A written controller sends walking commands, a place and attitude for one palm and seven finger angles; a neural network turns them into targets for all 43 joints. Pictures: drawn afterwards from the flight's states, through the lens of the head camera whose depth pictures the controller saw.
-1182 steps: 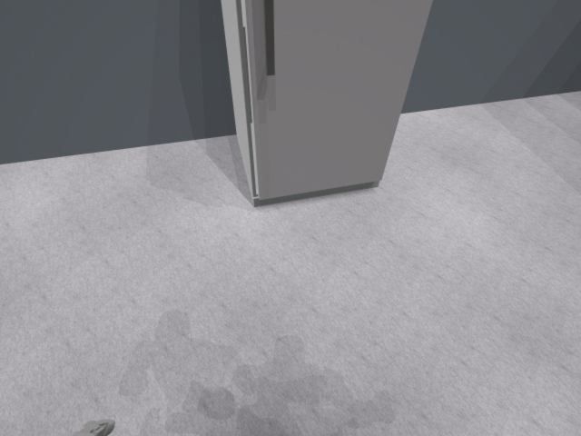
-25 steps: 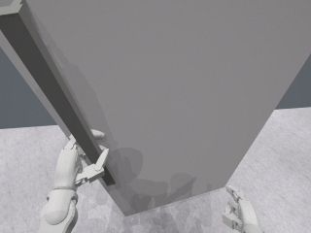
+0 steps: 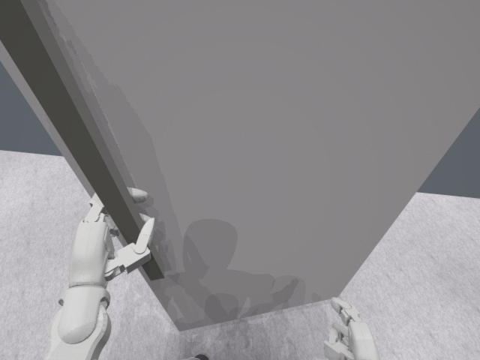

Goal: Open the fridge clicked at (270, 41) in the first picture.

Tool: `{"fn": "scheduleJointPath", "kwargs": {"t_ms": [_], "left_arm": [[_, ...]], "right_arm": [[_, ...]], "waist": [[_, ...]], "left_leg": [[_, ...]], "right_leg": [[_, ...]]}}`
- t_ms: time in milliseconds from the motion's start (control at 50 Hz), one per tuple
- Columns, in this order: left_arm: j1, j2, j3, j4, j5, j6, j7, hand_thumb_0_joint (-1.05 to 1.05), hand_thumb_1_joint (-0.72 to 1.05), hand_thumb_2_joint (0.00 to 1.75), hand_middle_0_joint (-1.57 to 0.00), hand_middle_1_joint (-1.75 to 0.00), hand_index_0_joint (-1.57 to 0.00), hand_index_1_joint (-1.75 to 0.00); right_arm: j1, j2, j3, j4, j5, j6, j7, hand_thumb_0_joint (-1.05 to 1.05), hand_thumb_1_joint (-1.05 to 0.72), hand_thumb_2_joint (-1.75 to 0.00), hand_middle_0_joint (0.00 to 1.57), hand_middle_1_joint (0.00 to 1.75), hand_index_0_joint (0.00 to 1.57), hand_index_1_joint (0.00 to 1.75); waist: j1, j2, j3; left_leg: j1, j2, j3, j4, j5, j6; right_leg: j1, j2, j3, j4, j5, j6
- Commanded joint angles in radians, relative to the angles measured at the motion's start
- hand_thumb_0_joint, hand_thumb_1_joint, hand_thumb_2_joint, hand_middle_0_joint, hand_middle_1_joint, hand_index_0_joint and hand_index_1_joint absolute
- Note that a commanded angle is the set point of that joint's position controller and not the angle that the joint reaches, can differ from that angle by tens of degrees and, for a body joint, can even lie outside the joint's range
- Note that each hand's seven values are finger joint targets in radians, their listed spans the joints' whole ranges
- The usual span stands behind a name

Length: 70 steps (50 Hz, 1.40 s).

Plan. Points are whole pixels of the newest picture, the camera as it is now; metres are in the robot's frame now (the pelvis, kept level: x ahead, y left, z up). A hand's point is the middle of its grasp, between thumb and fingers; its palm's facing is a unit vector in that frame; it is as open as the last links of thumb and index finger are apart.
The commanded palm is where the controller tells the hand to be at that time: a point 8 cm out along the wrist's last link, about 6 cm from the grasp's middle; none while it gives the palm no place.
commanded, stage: walk backward, drawing the door open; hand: left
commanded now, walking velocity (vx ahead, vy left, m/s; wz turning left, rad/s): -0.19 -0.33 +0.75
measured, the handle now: (117, 184) +0.30 +0.17 +0.18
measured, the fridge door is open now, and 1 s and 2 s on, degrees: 19 53 82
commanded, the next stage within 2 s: stop walking and hold the door back in 1.54 s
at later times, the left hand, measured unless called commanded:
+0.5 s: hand (177, 350) +0.13 +0.08 +0.11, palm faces +0.46 -0.86 -0.24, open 6.8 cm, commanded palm +0.07 +0.11 +0.12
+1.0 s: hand out of the picture +0.01 -0.05 +0.11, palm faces +0.82 -0.51 -0.28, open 6.6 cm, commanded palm -0.05 -0.04 +0.12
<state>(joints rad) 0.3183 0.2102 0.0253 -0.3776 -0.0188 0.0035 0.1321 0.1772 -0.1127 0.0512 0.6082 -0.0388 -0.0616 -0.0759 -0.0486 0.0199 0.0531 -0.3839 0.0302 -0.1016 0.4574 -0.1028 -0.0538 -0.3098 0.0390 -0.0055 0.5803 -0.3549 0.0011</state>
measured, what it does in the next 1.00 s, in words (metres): steps to the right, turning left: left foot, then right foot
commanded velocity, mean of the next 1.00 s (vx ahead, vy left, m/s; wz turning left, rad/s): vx -0.20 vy -0.30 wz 0.72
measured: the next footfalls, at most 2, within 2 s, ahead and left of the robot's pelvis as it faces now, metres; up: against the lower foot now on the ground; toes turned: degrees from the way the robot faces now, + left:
left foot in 0.32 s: -0.08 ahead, +0.06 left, +0.00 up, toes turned +23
right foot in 0.56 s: +0.11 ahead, -0.26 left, +0.00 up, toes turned +25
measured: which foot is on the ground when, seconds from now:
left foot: down 0.00-0.02, up 0.04-0.30, down 0.32-0.56, up 0.58-0.80, down 0.82-1.00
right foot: down 0.00-0.30, up 0.32-0.54, down 0.56-0.82, up 0.84-1.00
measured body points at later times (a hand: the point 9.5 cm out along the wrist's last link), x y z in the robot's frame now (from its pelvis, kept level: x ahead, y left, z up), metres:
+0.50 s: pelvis -0.05 -0.15 +0.00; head -0.01 -0.15 +0.45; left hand +0.10 +0.12 +0.13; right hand +0.18 -0.28 -0.10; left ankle -0.12 +0.05 -0.73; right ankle +0.07 -0.25 -0.69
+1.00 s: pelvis -0.02 -0.35 +0.01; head -0.01 -0.32 +0.46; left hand -0.04 -0.03 +0.13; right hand +0.24 -0.39 -0.08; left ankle -0.11 -0.21 -0.73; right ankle +0.12 -0.40 -0.66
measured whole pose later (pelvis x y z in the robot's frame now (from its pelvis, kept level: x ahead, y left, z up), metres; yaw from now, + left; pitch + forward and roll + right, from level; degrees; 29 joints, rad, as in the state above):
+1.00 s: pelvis -0.02 -0.35 +0.01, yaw +48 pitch -3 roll -3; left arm 0.35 0.25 0.11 -0.37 0.01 -0.06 0.09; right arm 0.24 -0.16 0.01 0.60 -0.02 -0.14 -0.08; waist -0.01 0.04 0.11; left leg -0.25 0.11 -0.05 0.48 -0.19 -0.05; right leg -0.50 0.00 -0.05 0.99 -0.36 0.06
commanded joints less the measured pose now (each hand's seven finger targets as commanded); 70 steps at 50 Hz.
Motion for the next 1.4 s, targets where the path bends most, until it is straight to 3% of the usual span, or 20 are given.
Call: {"fn": "scheduleJointPath", "kwargs": {"t_ms": [0, 60, 240, 300, 420, 480, 540, 580, 600, 640, 760, 780, 800, 820, 920, 1040, 1100, 1140, 1180, 1380], "left_arm": [[-0.126, 0.142, 0.111, -0.354, 0.014, -0.093, 0.006, 0.0, 0.9, 0.9, -0.45, -1.4, -0.45, -1.4], [-0.12, 0.098, 0.091, -0.25, 0.03, -0.095, -0.016, 0.0, 0.9, 0.9, -0.45, -1.4, -0.45, -1.4], [-0.153, 0.051, 0.0, -0.318, 0.013, -0.138, -0.048, 0.0, 0.9, 0.9, -0.45, -1.4, -0.45, -1.4], [-0.215, 0.056, -0.012, -0.334, 0.046, -0.196, -0.055, 0.0, 0.9, 0.9, -0.45, -1.4, -0.45, -1.4], [-0.172, 0.017, 0.015, -0.297, 0.032, -0.184, -0.069, 0.0, 0.9, 0.9, -0.45, -1.4, -0.45, -1.4], [-0.173, 0.055, 0.059, -0.292, 0.022, -0.176, -0.052, 0.0, 0.9, 0.9, -0.45, -1.4, -0.45, -1.4], [-0.164, 0.184, 0.166, -0.345, 0.026, -0.171, -0.031, 0.0, 0.9, 0.9, -0.45, -1.4, -0.45, -1.4], [-0.101, 0.193, 0.195, -0.294, 0.02, -0.153, -0.04, 0.0, 0.9, 0.9, -0.45, -1.4, -0.45, -1.4], [-0.132, 0.183, 0.188, -0.313, 0.022, -0.164, -0.052, 0.0, 0.9, 0.9, -0.45, -1.4, -0.45, -1.4], [-0.129, 0.151, 0.18, -0.286, 0.013, -0.173, -0.05, 0.0, 0.9, 0.9, -0.45, -1.4, -0.45, -1.4], [-0.108, 0.118, 0.146, -0.358, -0.002, -0.155, -0.04, 0.0, 0.9, 0.9, -0.45, -1.4, -0.45, -1.4], [-0.142, 0.118, 0.135, -0.375, 0.001, -0.167, -0.039, 0.0, 0.9, 0.9, -0.45, -1.4, -0.45, -1.4], [-0.135, 0.131, 0.139, -0.381, 0.012, -0.188, -0.038, 0.0, 0.9, 0.9, -0.45, -1.4, -0.45, -1.4], [-0.126, 0.165, 0.168, -0.368, 0.045, -0.215, -0.04, 0.0, 0.9, 0.9, -0.45, -1.4, -0.45, -1.4], [-0.096, 0.115, 0.15, -0.332, 0.038, -0.179, -0.036, 0.0, 0.9, 0.9, -0.45, -1.4, -0.45, -1.4], [-0.024, 0.184, 0.254, -0.282, -0.002, -0.177, 0.0, 0.0, 0.9, 0.9, -0.45, -1.4, -0.45, -1.4], [-0.029, 0.313, 0.356, -0.308, 0.0, -0.178, 0.009, 0.0, 0.9, 0.9, -0.45, -1.4, -0.45, -1.4], [0.008, 0.345, 0.428, -0.243, -0.009, -0.17, 0.024, 0.0, 0.9, 0.9, -0.45, -1.4, -0.45, -1.4], [0.01, 0.29, 0.375, -0.235, -0.008, -0.179, 0.003, 0.0, 0.9, 0.9, -0.45, -1.4, -0.45, -1.4], [0.032, 0.271, 0.365, -0.304, -0.025, -0.193, 0.021, 0.0, 0.9, 0.9, -0.45, -1.4, -0.45, -1.4]], "right_arm": [[-0.128, -0.11, -0.074, -0.13, 0.019, -0.047, -0.019, 0.0, -0.9, -0.9, 0.2, 0.3, 0.2, 0.3], [-0.096, -0.106, -0.067, -0.116, -0.007, -0.053, -0.032, 0.0, -0.9, -0.9, 0.2, 0.3, 0.2, 0.3], [0.04, -0.139, -0.079, -0.153, -0.005, -0.115, -0.062, 0.0, -0.9, -0.9, 0.2, 0.3, 0.2, 0.3], [0.025, -0.216, -0.107, -0.181, -0.024, -0.121, -0.039, 0.0, -0.9, -0.9, 0.2, 0.3, 0.2, 0.3], [-0.054, -0.199, -0.125, -0.123, 0.008, -0.137, -0.004, 0.0, -0.9, -0.9, 0.2, 0.3, 0.2, 0.3], [-0.075, -0.186, -0.113, -0.132, 0.035, -0.14, -0.002, 0.0, -0.9, -0.9, 0.2, 0.3, 0.2, 0.3], [-0.084, -0.113, -0.096, -0.131, 0.047, -0.122, 0.007, 0.0, -0.9, -0.9, 0.2, 0.3, 0.2, 0.3], [-0.101, -0.131, -0.118, -0.132, 0.037, -0.116, -0.014, 0.0, -0.9, -0.9, 0.2, 0.3, 0.2, 0.3], [-0.111, -0.115, -0.108, -0.137, 0.027, -0.11, -0.02, 0.0, -0.9, -0.9, 0.2, 0.3, 0.2, 0.3], [-0.126, -0.115, -0.087, -0.141, 0.023, -0.094, -0.023, 0.0, -0.9, -0.9, 0.2, 0.3, 0.2, 0.3], [0.006, -0.132, -0.078, -0.18, 0.008, -0.108, -0.049, 0.0, -0.9, -0.9, 0.2, 0.3, 0.2, 0.3], [0.023, -0.159, -0.086, -0.196, 0.007, -0.116, -0.05, 0.0, -0.9, -0.9, 0.2, 0.3, 0.2, 0.3], [-0.011, -0.2, -0.094, -0.214, -0.006, -0.13, -0.043, 0.0, -0.9, -0.9, 0.2, 0.3, 0.2, 0.3], [-0.021, -0.193, -0.096, -0.181, -0.017, -0.132, -0.034, 0.0, -0.9, -0.9, 0.2, 0.3, 0.2, 0.3], [-0.025, -0.2, -0.11, -0.133, 0.015, -0.129, -0.012, 0.0, -0.9, -0.9, 0.2, 0.3, 0.2, 0.3], [-0.039, -0.201, -0.104, -0.145, 0.036, -0.146, -0.008, 0.0, -0.9, -0.9, 0.2, 0.3, 0.2, 0.3], [-0.06, -0.128, -0.089, -0.15, 0.039, -0.127, 0.002, 0.0, -0.9, -0.9, 0.2, 0.3, 0.2, 0.3], [-0.079, -0.142, -0.115, -0.129, 0.037, -0.136, -0.002, 0.0, -0.9, -0.9, 0.2, 0.3, 0.2, 0.3], [-0.089, -0.129, -0.099, -0.122, 0.029, -0.116, -0.01, 0.0, -0.9, -0.9, 0.2, 0.3, 0.2, 0.3], [-0.01, -0.156, -0.079, -0.173, 0.01, -0.1, -0.049, 0.0, -0.9, -0.9, 0.2, 0.3, 0.2, 0.3]], "waist": [[0.034, -0.147, -0.224], [0.033, -0.099, -0.19], [0.007, -0.076, -0.292], [0.009, 0.253, -0.209], [0.041, 0.231, -0.144], [0.037, 0.27, -0.149], [0.04, -0.182, -0.195], [0.076, -0.326, -0.252], [0.06, -0.263, -0.21], [0.06, -0.188, -0.206], [0.017, -0.06, -0.246], [-0.004, 0.102, -0.211], [0.035, 0.328, -0.18], [0.038, 0.232, -0.191], [0.05, 0.246, -0.115], [0.045, 0.32, -0.131], [0.047, -0.186, -0.14], [0.076, -0.305, -0.233], [0.059, -0.164, -0.175], [0.052, -0.053, -0.234]], "left_leg": [[0.035, -0.078, 0.171, 0.462, -0.341, -0.005], [-0.132, -0.005, 0.155, 0.804, -0.387, 0.006], [0.152, 0.033, 0.227, 0.047, -0.238, 0.043], [0.533, 0.566, -0.517, -0.159, 0.64, 0.31], [0.097, 0.257, -0.065, -0.078, 0.146, 0.13], [-0.01, 0.186, -0.064, -0.062, -0.141, 0.121], [-0.117, -0.048, 0.149, 0.424, -0.439, 0.018], [-0.153, -0.035, 0.09, 0.931, -0.539, 0.028], [-0.19, -0.004, 0.113, 0.977, -0.486, 0.015], [-0.112, 0.03, 0.156, 0.764, -0.473, 0.004], [0.25, 0.018, 0.225, 0.021, -0.268, 0.05], [0.368, 0.163, -0.004, -0.133, -0.187, 0.095], [0.426, 0.485, -0.482, -0.256, 0.135, 0.217], [0.373, 0.569, -0.573, -0.282, 0.129, 0.269], [0.207, 0.269, -0.08, -0.15, 0.087, 0.158], [0.049, 0.172, -0.058, -0.131, -0.21, 0.128], [-0.087, -0.058, 0.132, 0.368, -0.4, 0.008], [-0.196, -0.07, 0.046, 0.876, -0.535, 0.009], [-0.232, -0.019, 0.092, 0.966, -0.435, -0.019], [0.109, -0.002, 0.204, 0.078, -0.296, 0.032]], "right_leg": [[-0.123, -0.338, 0.2, -0.427, -0.274, -0.166], [-0.042, -0.347, 0.053, -0.326, 0.033, -0.208], [0.153, -0.258, -0.111, -0.05, 0.477, -0.13], [-0.473, -0.077, -0.006, 0.561, -0.2, 0.095], [-0.038, -0.058, -0.003, 0.255, -0.001, 0.055], [0.164, -0.008, -0.092, -0.002, 0.041, 0.074], [0.173, -0.281, 0.093, -0.257, 0.186, -0.052], [0.055, -0.437, 0.314, -0.311, 0.033, -0.198], [0.078, -0.412, 0.216, -0.276, 0.099, -0.208], [0.125, -0.359, 0.001, -0.196, 0.3, -0.186], [-0.026, -0.279, -0.083, -0.037, 0.159, -0.1], [-0.214, -0.208, -0.118, 0.19, 0.073, -0.043], [-0.422, -0.095, -0.081, 0.437, -0.199, 0.047], [-0.389, -0.098, 0.06, 0.587, -0.138, 0.05], [-0.206, -0.074, 0.009, 0.444, 0.016, 0.061], [0.122, 0.019, -0.111, -0.006, -0.012, 0.075], [0.155, -0.266, 0.11, -0.311, 0.223, -0.035], [0.113, -0.457, 0.328, -0.297, 0.309, -0.171], [0.155, -0.38, 0.131, -0.216, 0.431, -0.191], [0.178, -0.343, -0.037, -0.151, 0.388, -0.14]]}}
